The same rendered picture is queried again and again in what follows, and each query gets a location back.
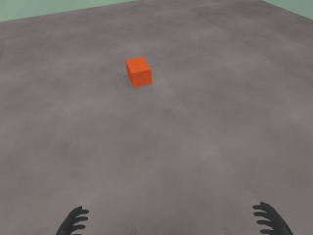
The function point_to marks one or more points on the robot right hand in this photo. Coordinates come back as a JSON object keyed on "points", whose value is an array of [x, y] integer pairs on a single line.
{"points": [[276, 222]]}

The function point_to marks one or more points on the robot left hand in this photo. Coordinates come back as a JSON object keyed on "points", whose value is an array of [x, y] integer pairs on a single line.
{"points": [[68, 225]]}

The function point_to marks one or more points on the carton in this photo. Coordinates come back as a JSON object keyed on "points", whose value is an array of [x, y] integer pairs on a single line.
{"points": [[139, 72]]}

